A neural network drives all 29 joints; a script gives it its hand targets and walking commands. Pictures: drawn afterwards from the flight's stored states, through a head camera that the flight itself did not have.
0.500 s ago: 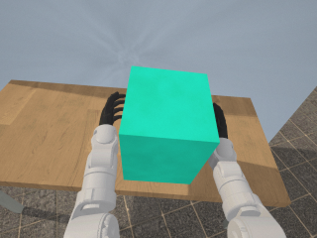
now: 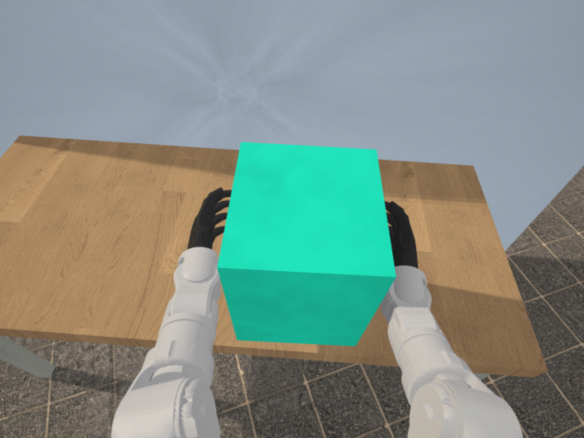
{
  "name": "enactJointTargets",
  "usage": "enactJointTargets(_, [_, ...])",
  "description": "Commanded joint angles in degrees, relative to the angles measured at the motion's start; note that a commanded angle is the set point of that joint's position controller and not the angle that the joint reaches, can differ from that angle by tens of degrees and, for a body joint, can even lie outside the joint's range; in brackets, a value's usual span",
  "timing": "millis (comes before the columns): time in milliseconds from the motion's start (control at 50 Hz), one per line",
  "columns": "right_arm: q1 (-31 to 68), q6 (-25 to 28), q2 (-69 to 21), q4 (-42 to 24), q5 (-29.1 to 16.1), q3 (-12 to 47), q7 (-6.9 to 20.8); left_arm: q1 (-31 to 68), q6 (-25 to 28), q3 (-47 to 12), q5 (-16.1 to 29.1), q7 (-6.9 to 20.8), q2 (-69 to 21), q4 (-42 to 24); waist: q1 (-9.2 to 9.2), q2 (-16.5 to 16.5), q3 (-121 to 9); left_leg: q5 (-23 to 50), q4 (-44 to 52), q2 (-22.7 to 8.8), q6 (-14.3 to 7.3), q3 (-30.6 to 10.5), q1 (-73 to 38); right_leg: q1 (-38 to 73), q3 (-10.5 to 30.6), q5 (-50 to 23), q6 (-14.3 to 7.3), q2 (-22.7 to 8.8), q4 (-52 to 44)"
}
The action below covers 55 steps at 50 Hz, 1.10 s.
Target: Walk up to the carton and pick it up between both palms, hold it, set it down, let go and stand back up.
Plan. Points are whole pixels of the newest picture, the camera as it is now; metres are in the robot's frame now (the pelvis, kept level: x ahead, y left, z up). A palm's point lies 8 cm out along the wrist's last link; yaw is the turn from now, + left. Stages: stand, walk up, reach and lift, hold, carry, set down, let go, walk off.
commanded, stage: set down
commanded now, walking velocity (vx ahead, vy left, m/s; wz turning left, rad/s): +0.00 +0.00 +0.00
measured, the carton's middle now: (302, 251) +0.38 +0.00 +0.01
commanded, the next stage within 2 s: none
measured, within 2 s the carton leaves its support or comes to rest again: rests again in 1.40 s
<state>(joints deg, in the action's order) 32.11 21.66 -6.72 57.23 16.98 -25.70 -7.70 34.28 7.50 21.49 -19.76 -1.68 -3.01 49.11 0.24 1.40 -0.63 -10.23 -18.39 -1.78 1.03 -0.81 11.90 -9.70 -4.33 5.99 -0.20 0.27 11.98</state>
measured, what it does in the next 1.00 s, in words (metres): stands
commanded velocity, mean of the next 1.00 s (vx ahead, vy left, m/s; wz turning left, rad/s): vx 0.00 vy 0.00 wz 0.00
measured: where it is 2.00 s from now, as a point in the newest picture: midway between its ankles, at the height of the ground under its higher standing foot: outside the picture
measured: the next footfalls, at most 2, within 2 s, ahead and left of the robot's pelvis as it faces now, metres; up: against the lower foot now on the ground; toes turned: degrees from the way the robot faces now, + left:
none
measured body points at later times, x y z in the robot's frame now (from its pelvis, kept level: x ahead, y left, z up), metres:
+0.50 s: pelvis +0.01 +0.00 +0.00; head +0.09 +0.01 +0.44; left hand +0.40 +0.14 -0.01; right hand +0.38 -0.16 -0.01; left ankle -0.01 +0.12 -0.75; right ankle +0.00 -0.12 -0.75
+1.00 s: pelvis +0.00 +0.00 -0.01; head +0.13 +0.01 +0.42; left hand +0.40 +0.15 -0.05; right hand +0.38 -0.14 -0.04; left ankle -0.01 +0.12 -0.75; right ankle +0.00 -0.12 -0.75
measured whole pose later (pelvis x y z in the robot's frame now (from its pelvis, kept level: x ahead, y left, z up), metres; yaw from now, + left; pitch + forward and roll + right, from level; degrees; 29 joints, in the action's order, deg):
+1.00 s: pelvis +0.00 +0.00 -0.01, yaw +0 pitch +22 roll -2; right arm 35.3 31.8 -5.1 65.0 19.8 -26.6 -8.5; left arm 37.9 28.9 17.8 -11.3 -7.0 1.6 70.1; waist 1.8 -1.6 -7.8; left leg -11.5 -25.8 -2.1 1.1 -2.1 36.5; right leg -33.0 -5.5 6.5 -0.4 0.5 17.5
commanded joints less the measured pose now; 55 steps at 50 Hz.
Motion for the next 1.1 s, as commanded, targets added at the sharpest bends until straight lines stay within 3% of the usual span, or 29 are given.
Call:
enactJointTargets(0, [34.5, 6.6, -28.7, -4.2, 5.3, 18.2, 7.1, 31.3, 6.4, -18.9, -1.6, 5.6, -34.5, -3.1, 1.27, -3.0, -31.0, 24.7, -0.8, 1.6, 2.9, 5.3, -6.1, 15.1, -2.6, -22.3, 0.7, 1.7, 3.4])
enactJointTargets(140, [34.4, 8.6, -30.7, -3.2, 7.1, 18.6, 7.3, 33.1, 10.9, -19.7, -1.2, 4.1, -34.7, -1.7, 1.12, -3.5, -36.8, 25.8, -1.8, 1.7, 2.9, 4.9, -2.6, 15.9, -1.9, -27.4, 0.9, 1.5, 5.4])
enactJointTargets(240, [31.4, 8.7, -31.0, 0.0, 8.0, 17.7, 7.4, 31.6, 12.8, -18.5, -2.2, 3.8, -34.2, 1.0, 1.35, -3.7, -35.6, 24.7, -1.7, 1.4, 2.8, 4.8, -1.3, 14.5, -1.6, -27.0, 0.5, 1.2, 5.7])
enactJointTargets(280, [33.2, 9.7, -30.6, -1.6, 8.2, 18.0, 7.5, 31.4, 13.5, -18.2, -2.4, 3.6, -34.3, 2.4, 0.07, -4.0, -37.8, 25.2, -2.1, 1.4, 2.7, 4.8, 0.3, 14.3, -1.4, -28.0, 0.4, 1.1, 6.1])
enactJointTargets(440, [31.8, 11.1, -32.0, 2.1, 10.1, 16.3, 7.5, 33.1, 17.6, -18.1, -2.1, 2.5, -34.8, 4.5, 1.64, -4.6, -41.8, 27.5, -3.8, 1.2, 3.4, 4.5, 2.8, 12.6, -1.2, -32.4, 0.1, 1.1, 8.3])
enactJointTargets(540, [30.8, 11.3, -33.1, 4.4, 11.1, 16.3, 7.3, 32.7, 19.2, -15.6, -3.1, 2.5, -33.8, 7.9, 1.39, -2.9, -41.1, 26.1, -3.6, 1.2, 2.6, 4.4, 6.8, 14.1, -0.4, -36.7, 0.8, 0.4, 9.9])
enactJointTargets(620, [30.4, 11.9, -34.0, 4.9, 12.1, 15.5, 7.2, 33.2, 20.5, -15.3, -2.9, 2.6, -34.0, 9.2, 2.26, -2.5, -43.1, 24.5, -3.8, 1.3, 2.4, 4.1, 9.2, 13.8, -0.1, -38.4, 1.0, 0.0, 10.9])
enactJointTargets(660, [31.0, 12.2, -34.3, 5.0, 12.3, 15.5, 7.2, 33.3, 21.1, -15.0, -3.1, 2.4, -33.7, 10.1, 1.72, -3.3, -44.3, 23.9, -4.1, 1.3, 2.4, 4.1, 10.6, 13.8, -0.2, -38.0, 0.8, -0.2, 11.6])
enactJointTargets(680, [30.8, 12.6, -33.1, 3.5, 10.5, 20.3, 7.3, 31.5, 21.7, -16.1, -0.6, 2.5, -30.8, 12.9, -0.56, -2.5, -43.4, 25.3, -4.8, 1.2, 2.6, 4.7, 11.7, 18.1, 0.3, -41.2, 0.4, -0.4, 12.0])
enactJointTargets(700, [30.8, 12.7, -33.4, 3.9, 10.2, 20.4, 7.1, 32.4, 22.4, -16.8, -0.1, 2.7, -31.2, 12.8, 0.33, -2.5, -43.7, 24.6, -4.3, 1.2, 2.6, 4.4, 13.6, 18.5, 0.3, -42.0, 0.6, -0.6, 12.4])
enactJointTargets(940, [31.6, 14.0, -33.5, 6.7, 10.1, 19.2, 7.2, 37.4, 27.0, -21.6, 2.7, 1.6, -34.7, 14.3, 3.41, -6.4, -51.7, 28.8, -9.8, 1.1, 4.8, 2.1, 11.6, 5.2, -0.7, -34.3, -0.5, 1.1, 13.2])
enactJointTargets(1080, [32.1, 14.4, -32.6, 9.7, 10.5, 17.6, 7.8, 37.7, 28.8, -21.2, 2.7, 1.7, -35.0, 18.7, 3.57, -7.4, -50.4, 27.7, -11.6, 0.8, 5.3, 1.3, 10.3, -1.9, -1.3, -28.2, -1.1, 1.7, 13.3])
